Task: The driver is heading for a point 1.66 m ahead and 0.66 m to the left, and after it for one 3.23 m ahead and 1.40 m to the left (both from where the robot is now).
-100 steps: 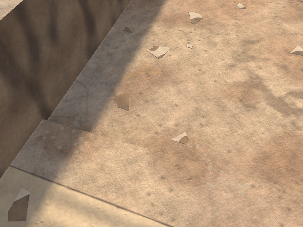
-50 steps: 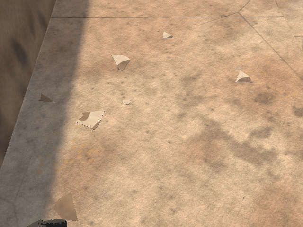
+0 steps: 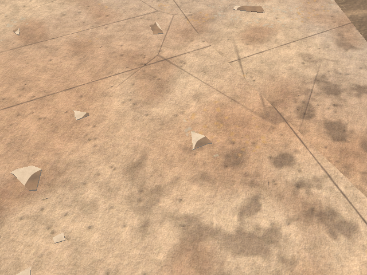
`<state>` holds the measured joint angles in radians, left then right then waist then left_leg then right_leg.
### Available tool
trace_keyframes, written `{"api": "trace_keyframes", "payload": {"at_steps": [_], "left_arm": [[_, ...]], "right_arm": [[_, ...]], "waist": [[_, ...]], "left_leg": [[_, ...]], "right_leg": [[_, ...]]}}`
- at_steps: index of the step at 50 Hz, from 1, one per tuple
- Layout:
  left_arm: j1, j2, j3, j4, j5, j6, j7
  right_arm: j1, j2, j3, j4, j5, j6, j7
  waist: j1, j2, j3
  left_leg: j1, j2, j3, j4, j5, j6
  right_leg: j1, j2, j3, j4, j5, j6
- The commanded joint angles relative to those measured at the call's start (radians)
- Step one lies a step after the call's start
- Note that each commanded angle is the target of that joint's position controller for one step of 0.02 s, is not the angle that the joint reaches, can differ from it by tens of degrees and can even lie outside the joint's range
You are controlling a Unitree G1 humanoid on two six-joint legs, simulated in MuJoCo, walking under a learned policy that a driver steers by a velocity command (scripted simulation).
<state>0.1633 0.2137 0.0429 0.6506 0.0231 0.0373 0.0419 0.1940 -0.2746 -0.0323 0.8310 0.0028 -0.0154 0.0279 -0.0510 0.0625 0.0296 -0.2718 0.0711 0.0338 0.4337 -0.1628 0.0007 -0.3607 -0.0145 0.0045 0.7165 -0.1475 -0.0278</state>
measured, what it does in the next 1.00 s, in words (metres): steps on the spot, turning left: left foot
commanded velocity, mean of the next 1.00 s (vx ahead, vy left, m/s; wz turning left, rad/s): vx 0.04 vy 0.00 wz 0.48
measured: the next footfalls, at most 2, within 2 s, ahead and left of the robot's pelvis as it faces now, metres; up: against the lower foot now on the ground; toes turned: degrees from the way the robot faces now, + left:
left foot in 0.74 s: +0.06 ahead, +0.11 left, +0.00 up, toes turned +25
right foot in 1.14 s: +0.22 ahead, -0.06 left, +0.00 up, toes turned +35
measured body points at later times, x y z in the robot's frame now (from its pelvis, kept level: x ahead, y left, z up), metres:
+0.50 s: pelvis +0.02 -0.04 +0.00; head +0.05 -0.04 +0.45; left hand +0.05 +0.25 -0.10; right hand +0.26 -0.26 -0.11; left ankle +0.00 +0.10 -0.70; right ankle +0.02 -0.15 -0.71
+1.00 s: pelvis +0.06 +0.01 +0.00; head +0.09 +0.03 +0.44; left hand +0.04 +0.32 -0.10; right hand +0.32 -0.16 -0.11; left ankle +0.02 +0.10 -0.75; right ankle +0.17 -0.11 -0.70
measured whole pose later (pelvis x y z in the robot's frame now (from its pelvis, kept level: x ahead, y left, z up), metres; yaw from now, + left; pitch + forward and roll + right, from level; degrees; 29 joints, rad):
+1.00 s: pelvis +0.06 +0.01 +0.00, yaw +32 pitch +4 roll +0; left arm 0.21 0.28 0.09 0.66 0.01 -0.04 0.02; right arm 0.18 -0.27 -0.07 0.73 0.01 0.01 -0.01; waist -0.02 -0.01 0.00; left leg -0.32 -0.08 -0.11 0.45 -0.20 0.05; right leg -0.53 -0.04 0.05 0.83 -0.32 0.05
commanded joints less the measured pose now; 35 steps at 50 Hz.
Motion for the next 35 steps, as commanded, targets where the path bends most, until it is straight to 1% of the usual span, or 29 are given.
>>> {"api": "trace_keyframes", "payload": {"at_steps": [1, 2, 4, 6, 8, 10, 12, 13, 14, 15, 16, 17, 18, 19, 20, 21, 22, 23, 24, 25, 26, 27, 28, 29, 30, 31, 33, 34, 35], "left_arm": [[-0.013, 0.150, 0.062, -0.046, 0.008, -0.028, 0.009], [-0.010, 0.141, 0.065, -0.042, 0.000, -0.035, 0.013], [0.014, 0.130, 0.070, -0.032, -0.003, -0.044, 0.022], [0.021, 0.117, 0.076, -0.031, -0.003, -0.051, 0.027], [0.033, 0.103, 0.080, -0.031, -0.003, -0.054, 0.031], [0.044, 0.088, 0.083, -0.032, -0.006, -0.056, 0.037], [0.033, 0.066, 0.080, -0.035, -0.010, -0.057, 0.040], [0.024, 0.054, 0.077, -0.042, -0.010, -0.056, 0.041], [0.015, 0.053, 0.074, -0.051, -0.011, -0.055, 0.040], [0.021, 0.062, 0.073, -0.058, -0.014, -0.054, 0.037], [0.038, 0.080, 0.074, -0.058, -0.019, -0.055, 0.034], [0.056, 0.097, 0.076, -0.055, -0.025, -0.058, 0.029], [0.078, 0.101, 0.077, -0.044, -0.028, -0.062, 0.022], [0.102, 0.094, 0.077, -0.029, -0.026, -0.068, 0.013], [0.125, 0.089, 0.079, -0.013, -0.020, -0.074, 0.003], [0.131, 0.124, 0.091, -0.008, -0.007, -0.078, -0.004], [0.126, 0.194, 0.108, -0.024, 0.016, -0.084, -0.003], [0.100, 0.177, 0.100, -0.066, 0.041, -0.095, 0.002], [0.097, 0.171, 0.089, -0.084, 0.040, -0.109, 0.007], [0.051, 0.170, 0.087, -0.086, 0.011, -0.119, 0.010], [0.024, 0.152, 0.084, -0.078, -0.019, -0.121, 0.013], [0.027, 0.150, 0.083, -0.072, -0.025, -0.115, 0.017], [0.050, 0.156, 0.086, -0.065, -0.025, -0.108, 0.020], [0.076, 0.162, 0.091, -0.059, -0.025, -0.102, 0.025], [0.085, 0.169, 0.095, -0.056, -0.026, -0.096, 0.028], [0.076, 0.180, 0.100, -0.057, -0.028, -0.092, 0.029], [0.070, 0.199, 0.108, -0.054, -0.040, -0.094, 0.023], [0.063, 0.201, 0.109, -0.051, -0.050, -0.098, 0.018], [0.044, 0.193, 0.108, -0.050, -0.064, -0.104, 0.012]], "right_arm": [[-0.055, -0.129, -0.031, -0.075, 0.004, -0.005, 0.007], [-0.047, -0.127, -0.032, -0.073, 0.002, 0.003, 0.003], [-0.044, -0.122, -0.036, -0.082, 0.000, 0.010, 0.000], [-0.031, -0.120, -0.042, -0.087, -0.002, 0.008, -0.005], [-0.031, -0.126, -0.050, -0.093, -0.005, 0.006, -0.010], [-0.032, -0.136, -0.057, -0.102, -0.007, 0.010, -0.015], [-0.017, -0.160, -0.068, -0.106, -0.008, 0.019, -0.022], [0.001, -0.175, -0.074, -0.103, -0.008, 0.023, -0.024], [0.026, -0.185, -0.079, -0.100, -0.009, 0.024, -0.024], [0.030, -0.195, -0.086, -0.099, -0.008, 0.024, -0.025], [0.007, -0.196, -0.090, -0.107, -0.002, 0.024, -0.030], [-0.028, -0.192, -0.092, -0.118, 0.006, 0.030, -0.040], [-0.071, -0.182, -0.092, -0.132, 0.015, 0.042, -0.049], [-0.114, -0.169, -0.092, -0.146, 0.025, 0.058, -0.056], [-0.145, -0.152, -0.091, -0.160, 0.036, 0.072, -0.061], [-0.182, -0.121, -0.084, -0.189, 0.038, 0.077, -0.060], [-0.211, -0.098, -0.077, -0.220, 0.029, 0.066, -0.052], [-0.227, -0.112, -0.083, -0.220, 0.015, 0.054, -0.045], [-0.207, -0.123, -0.089, -0.222, 0.014, 0.048, -0.034], [-0.154, -0.118, -0.090, -0.203, 0.013, 0.049, -0.031], [-0.131, -0.110, -0.086, -0.184, 0.010, 0.047, -0.031], [-0.153, -0.087, -0.078, -0.181, 0.014, 0.045, -0.028], [-0.184, -0.065, -0.069, -0.190, 0.024, 0.043, -0.020], [-0.215, -0.051, -0.063, -0.203, 0.031, 0.040, -0.008], [-0.230, -0.042, -0.058, -0.210, 0.035, 0.038, 0.006], [-0.227, -0.038, -0.056, -0.211, 0.039, 0.037, 0.017], [-0.217, -0.052, -0.061, -0.213, 0.037, 0.037, 0.036], [-0.198, -0.060, -0.065, -0.208, 0.032, 0.038, 0.041], [-0.146, -0.067, -0.071, -0.189, 0.024, 0.038, 0.045]], "waist": [[0.043, -0.109, -0.028], [0.049, -0.096, -0.017], [0.053, -0.095, -0.007], [0.052, -0.107, -0.034], [0.058, -0.075, -0.065], [0.062, -0.014, -0.087], [0.049, 0.070, -0.102], [0.036, 0.118, -0.111], [0.015, 0.145, -0.126], [0.010, 0.156, -0.146], [0.018, 0.150, -0.159], [0.029, 0.149, -0.172], [0.043, 0.128, -0.174], [0.063, 0.085, -0.165], [0.082, 0.025, -0.150], [0.089, -0.102, -0.111], [0.086, -0.297, -0.065], [0.100, -0.296, -0.050], [0.076, -0.213, -0.047], [0.040, -0.167, -0.022], [0.036, -0.149, -0.001], [0.052, -0.155, 0.004], [0.078, -0.163, 0.007], [0.101, -0.168, -0.008], [0.111, -0.171, -0.034], [0.112, -0.182, -0.055], [0.112, -0.201, -0.073], [0.099, -0.196, -0.075], [0.069, -0.178, -0.081]], "left_leg": [[-0.107, 0.029, -0.040, -0.027, -0.026, 0.019], [-0.120, 0.026, -0.045, -0.017, 0.007, 0.023], [-0.131, 0.019, -0.060, 0.017, 0.062, 0.031], [-0.135, 0.006, -0.068, 0.065, 0.142, 0.026], [-0.136, 0.006, -0.093, 0.088, 0.246, 0.030], [-0.121, 0.020, -0.147, 0.073, 0.329, 0.051], [-0.056, 0.064, -0.251, 0.022, 0.397, 0.108], [0.016, 0.107, -0.329, -0.012, 0.414, 0.154], [0.097, 0.146, -0.406, -0.036, 0.397, 0.196], [0.158, 0.172, -0.465, -0.040, 0.340, 0.221], [0.175, 0.181, -0.490, -0.036, 0.301, 0.221], [0.159, 0.174, -0.491, -0.035, 0.278, 0.206], [0.108, 0.143, -0.459, -0.032, 0.256, 0.179], [0.036, 0.096, -0.408, -0.019, 0.224, 0.141], [-0.034, 0.033, -0.344, 0.017, 0.155, 0.094], [-0.149, -0.056, -0.269, 0.111, 0.018, 0.046], [-0.329, -0.147, -0.179, 0.301, -0.163, -0.004], [-0.413, -0.117, -0.185, 0.575, -0.396, -0.019], [-0.411, -0.097, -0.220, 0.712, -0.408, -0.021], [-0.422, -0.073, -0.210, 0.739, -0.366, -0.036], [-0.447, -0.041, -0.194, 0.699, -0.299, -0.051], [-0.448, -0.038, -0.149, 0.641, -0.245, -0.063], [-0.441, -0.048, -0.110, 0.571, -0.205, -0.077], [-0.417, -0.053, -0.089, 0.489, -0.163, -0.087], [-0.362, -0.056, -0.073, 0.397, -0.119, -0.091], [-0.290, -0.065, -0.052, 0.308, -0.080, -0.092], [-0.180, -0.081, -0.019, 0.170, -0.013, -0.084], [-0.124, -0.088, -0.007, 0.094, 0.032, -0.070], [-0.036, -0.102, 0.010, -0.013, 0.116, -0.049]], "right_leg": [[0.095, -0.046, 0.066, -0.179, -0.040, -0.020], [0.085, -0.044, 0.052, -0.182, -0.049, -0.020], [0.061, -0.044, 0.034, -0.185, -0.054, -0.026], [0.071, -0.054, 0.022, -0.166, -0.041, -0.031], [0.080, -0.054, -0.006, -0.126, -0.019, -0.023], [0.066, -0.031, -0.053, -0.064, -0.019, -0.004], [0.002, 0.025, -0.097, 0.028, -0.078, 0.027], [-0.067, 0.049, -0.081, 0.075, -0.200, 0.038], [-0.141, 0.056, -0.035, 0.131, -0.352, 0.040], [-0.182, 0.044, 0.015, 0.158, -0.439, 0.038], [-0.193, 0.029, 0.045, 0.143, -0.420, 0.038], [-0.163, 0.026, 0.053, 0.092, -0.352, 0.040], [-0.099, 0.035, 0.041, 0.025, -0.282, 0.043], [-0.013, 0.054, 0.013, -0.061, -0.206, 0.040], [0.061, 0.060, 0.000, -0.160, -0.128, 0.027], [0.106, -0.009, 0.119, -0.265, -0.102, -0.022], [0.160, -0.209, 0.361, -0.357, 0.020, -0.134], [0.145, -0.374, 0.477, -0.430, 0.168, -0.233], [0.114, -0.411, 0.472, -0.428, 0.275, -0.279], [0.131, -0.385, 0.383, -0.385, 0.334, -0.262], [0.179, -0.326, 0.286, -0.356, 0.339, -0.215], [0.209, -0.273, 0.204, -0.347, 0.362, -0.180], [0.232, -0.246, 0.149, -0.347, 0.403, -0.169], [0.261, -0.236, 0.113, -0.344, 0.418, -0.167], [0.275, -0.225, 0.074, -0.339, 0.402, -0.162], [0.267, -0.215, 0.036, -0.338, 0.375, -0.154], [0.249, -0.220, -0.001, -0.323, 0.325, -0.145], [0.233, -0.223, -0.014, -0.297, 0.304, -0.135], [0.197, -0.212, -0.042, -0.242, 0.270, -0.115]]}}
